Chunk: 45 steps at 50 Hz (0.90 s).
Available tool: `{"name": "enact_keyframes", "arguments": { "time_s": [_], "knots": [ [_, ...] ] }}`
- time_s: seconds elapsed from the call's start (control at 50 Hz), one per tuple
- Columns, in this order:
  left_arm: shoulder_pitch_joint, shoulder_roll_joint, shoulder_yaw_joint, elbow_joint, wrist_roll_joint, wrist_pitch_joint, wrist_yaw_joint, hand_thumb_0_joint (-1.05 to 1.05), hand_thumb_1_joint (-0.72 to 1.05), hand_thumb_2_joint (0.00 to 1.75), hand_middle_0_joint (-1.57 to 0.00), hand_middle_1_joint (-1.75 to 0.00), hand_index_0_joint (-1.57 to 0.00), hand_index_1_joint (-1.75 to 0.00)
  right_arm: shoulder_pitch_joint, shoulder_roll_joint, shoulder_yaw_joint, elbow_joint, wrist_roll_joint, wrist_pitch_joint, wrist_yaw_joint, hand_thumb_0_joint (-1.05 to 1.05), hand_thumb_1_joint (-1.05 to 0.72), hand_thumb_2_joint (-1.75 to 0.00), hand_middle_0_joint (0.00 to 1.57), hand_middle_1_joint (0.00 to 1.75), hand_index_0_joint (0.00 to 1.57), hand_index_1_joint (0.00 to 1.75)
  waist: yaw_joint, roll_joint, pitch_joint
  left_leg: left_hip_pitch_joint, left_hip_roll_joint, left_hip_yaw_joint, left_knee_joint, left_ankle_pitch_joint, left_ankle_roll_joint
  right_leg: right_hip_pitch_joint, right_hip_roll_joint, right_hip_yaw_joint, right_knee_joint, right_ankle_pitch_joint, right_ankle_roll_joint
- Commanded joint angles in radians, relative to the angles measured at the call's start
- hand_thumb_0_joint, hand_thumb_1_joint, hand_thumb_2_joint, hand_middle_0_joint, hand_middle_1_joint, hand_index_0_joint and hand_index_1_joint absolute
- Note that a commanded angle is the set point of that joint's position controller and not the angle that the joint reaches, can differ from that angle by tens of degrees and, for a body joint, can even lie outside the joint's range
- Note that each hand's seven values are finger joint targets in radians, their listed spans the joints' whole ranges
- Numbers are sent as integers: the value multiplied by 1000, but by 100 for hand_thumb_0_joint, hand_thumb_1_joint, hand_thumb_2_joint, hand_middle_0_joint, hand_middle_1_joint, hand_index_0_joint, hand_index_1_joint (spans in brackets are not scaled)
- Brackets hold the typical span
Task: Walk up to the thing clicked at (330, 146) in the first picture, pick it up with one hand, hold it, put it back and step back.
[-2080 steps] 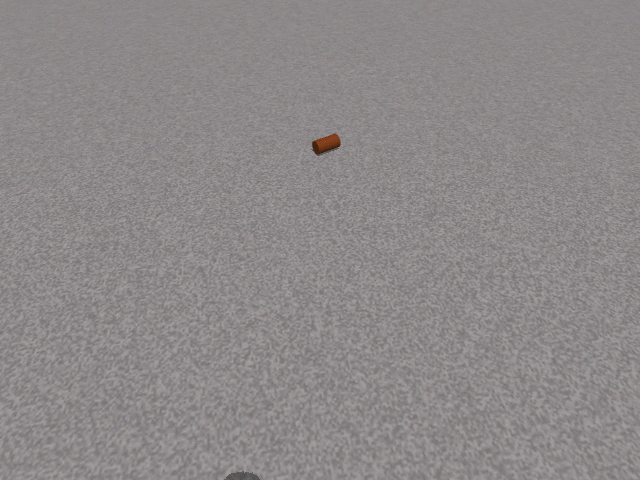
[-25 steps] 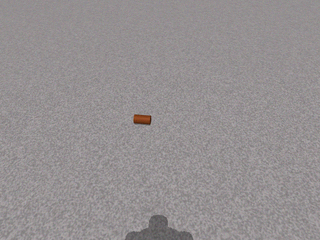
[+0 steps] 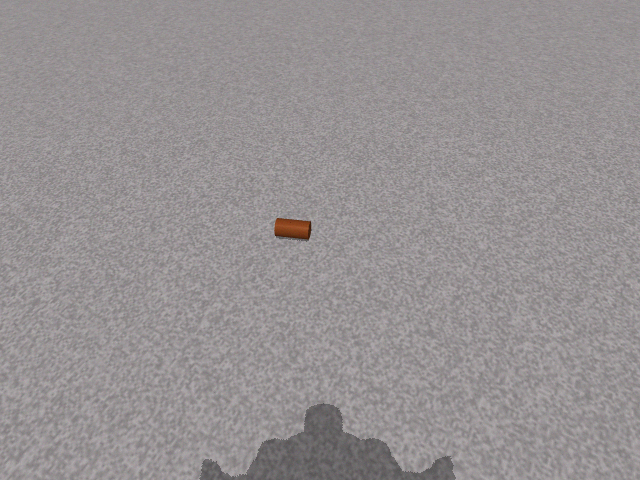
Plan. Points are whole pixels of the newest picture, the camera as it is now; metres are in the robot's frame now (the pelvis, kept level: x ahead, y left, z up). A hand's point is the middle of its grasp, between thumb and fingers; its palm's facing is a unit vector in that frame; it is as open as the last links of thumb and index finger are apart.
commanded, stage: step back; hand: left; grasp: from above
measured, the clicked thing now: (293, 228) +1.09 +0.16 -0.72
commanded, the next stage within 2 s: stand in 0.22 s
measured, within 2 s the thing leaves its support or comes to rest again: neither
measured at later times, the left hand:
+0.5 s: hand out of the picture +0.12 +0.26 -0.13, palm faces -0.05 -0.94 -0.33, open 7.4 cm
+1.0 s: hand out of the picture +0.10 +0.27 -0.13, palm faces -0.06 -0.94 -0.34, open 7.4 cm
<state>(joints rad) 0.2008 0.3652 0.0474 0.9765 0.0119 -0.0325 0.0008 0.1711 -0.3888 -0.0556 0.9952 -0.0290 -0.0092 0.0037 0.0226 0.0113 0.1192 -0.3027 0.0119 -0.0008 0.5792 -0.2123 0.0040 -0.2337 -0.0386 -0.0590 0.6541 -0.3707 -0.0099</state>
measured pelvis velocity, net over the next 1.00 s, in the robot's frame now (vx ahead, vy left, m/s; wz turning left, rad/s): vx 0.01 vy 0.02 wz -0.03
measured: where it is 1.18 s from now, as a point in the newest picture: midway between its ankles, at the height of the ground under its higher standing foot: outside the picture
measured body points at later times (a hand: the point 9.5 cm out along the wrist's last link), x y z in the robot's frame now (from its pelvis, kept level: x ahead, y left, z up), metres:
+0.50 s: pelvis +0.02 +0.02 +0.02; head +0.03 +0.02 +0.47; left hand +0.12 +0.31 -0.11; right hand +0.11 -0.28 -0.11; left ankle +0.05 +0.13 -0.72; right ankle -0.01 -0.12 -0.72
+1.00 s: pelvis +0.01 +0.02 +0.02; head +0.03 +0.02 +0.47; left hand +0.10 +0.32 -0.11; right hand +0.08 -0.28 -0.11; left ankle +0.05 +0.13 -0.72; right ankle -0.01 -0.12 -0.72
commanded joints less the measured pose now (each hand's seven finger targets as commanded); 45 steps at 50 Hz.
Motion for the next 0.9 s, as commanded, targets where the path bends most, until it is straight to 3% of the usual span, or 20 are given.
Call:
{"name": "enact_keyframes", "arguments": {
  "time_s": [0.0,0.02,0.06,0.1,0.12,0.14,0.16,0.18,0.2,0.24,0.36,0.44,0.52,0.6,0.7,0.74,0.84,0.88],
  "knots": [
    [-10,197,39,-53,-28,7,23,0,90,90,-20,-30,-20,-30,-52,-256,-48,-68,15,-29,-19,0,-90,-90,20,30,20,30,1,104,-215,86,294,-287,-152,304,224,17,19,49,83,32,-3],
    [-16,197,36,-40,-19,7,24,0,90,90,-20,-30,-20,-30,-95,-237,-43,-62,15,-23,-18,0,-90,-90,20,30,20,30,10,96,-200,55,291,-264,-156,269,214,40,17,58,42,-33,-12],
    [4,204,34,-12,-5,1,22,0,90,90,-20,-30,-20,-30,-139,-221,-33,-58,10,-10,-18,0,-90,-90,20,30,20,30,21,102,-174,17,220,-173,-126,156,136,71,-7,77,-80,86,-28],
    [-3,253,46,2,-1,-14,22,0,90,90,-20,-30,-20,-30,-151,-175,-20,-46,22,-7,-18,0,-90,-90,20,30,20,30,6,24,-170,3,118,-86,-30,143,50,78,-92,212,-187,256,-60],
    [-42,271,47,2,0,-16,19,0,90,90,-20,-30,-20,-30,-140,-164,-16,-34,22,-3,-16,0,-90,-90,20,30,20,30,-15,-13,-147,59,89,-60,-21,94,31,2,-129,261,-219,257,-78],
    [-85,266,40,-7,-2,-18,18,0,90,90,-20,-30,-20,-30,-127,-158,-11,-15,18,-3,-14,0,-90,-90,20,30,20,30,-32,-14,-145,107,93,-59,-49,78,29,-34,-136,264,-229,252,-76],
    [-103,253,36,-4,-2,-19,20,0,90,90,-20,-30,-20,-30,-144,-171,-15,-7,19,-7,-12,0,-90,-90,20,30,20,30,-35,10,-161,117,108,-63,-69,122,35,-3,-114,222,-215,304,-63],
    [-93,244,34,11,-3,-19,21,0,90,90,-20,-30,-20,-30,-168,-173,-15,1,20,-8,-9,0,-90,-90,20,30,20,30,-22,6,-161,128,115,-65,-77,155,43,1,-98,197,-216,337,-47],
    [-100,197,3,33,-10,-16,11,0,90,90,-20,-30,-20,-30,-131,-166,-1,12,26,-16,-1,0,-90,-90,20,30,20,30,-36,-11,-186,180,116,-93,-129,177,45,22,-92,180,-248,295,-29],
    [-106,192,-2,47,-12,-16,7,0,90,90,-20,-30,-20,-30,-151,-173,1,29,23,-23,2,0,-90,-90,20,30,20,30,-29,-7,-179,193,137,-102,-160,221,48,52,-72,155,-274,308,-8],
    [-142,201,-4,85,-13,-16,7,0,90,90,-20,-30,-20,-30,-166,-171,6,61,23,-35,-1,0,-90,-90,20,30,20,30,-25,-12,-182,222,134,-82,-230,305,27,135,-85,139,-316,372,-2],
    [-148,195,-6,101,-9,-9,5,0,90,90,-20,-30,-20,-30,-193,-163,6,73,24,-33,-2,0,-90,-90,20,30,20,30,-13,-6,-152,210,129,-83,-276,204,17,119,-82,131,-365,271,0],
    [-164,199,-5,108,-6,-12,4,0,90,90,-20,-30,-20,-30,-180,-166,5,87,23,-33,-2,0,-90,-90,20,30,20,30,-22,2,-156,196,125,-77,-296,162,12,141,-92,139,-385,258,4],
    [-162,194,-8,114,-6,-10,3,0,90,90,-20,-30,-20,-30,-176,-169,5,94,22,-33,-1,0,-90,-90,20,30,20,30,-23,12,-154,195,126,-79,-309,137,12,133,-93,136,-398,240,2],
    [-162,202,-6,114,-6,-8,4,0,90,90,-20,-30,-20,-30,-162,-165,8,99,22,-35,-3,0,-90,-90,20,30,20,30,-25,1,-167,209,128,-75,-306,200,9,139,-95,132,-388,277,-1],
    [-162,198,-6,113,-6,-6,2,0,90,90,-20,-30,-20,-30,-147,-174,7,103,21,-34,-4,0,-90,-90,20,30,20,30,-29,10,-170,206,130,-73,-312,154,11,140,-95,134,-389,251,-2],
    [-147,201,-7,116,-5,-4,3,0,90,90,-20,-30,-20,-30,-147,-172,9,105,22,-33,-5,0,-90,-90,20,30,20,30,-28,-21,-157,221,131,-77,-308,165,11,117,-95,135,-394,250,-2],
    [-144,197,-8,116,-6,-2,2,0,90,90,-20,-30,-20,-30,-140,-178,10,107,21,-29,-4,0,-90,-90,20,30,20,30,-30,-5,-141,196,125,-79,-323,99,10,110,-93,136,-401,216,-2]
  ]
}}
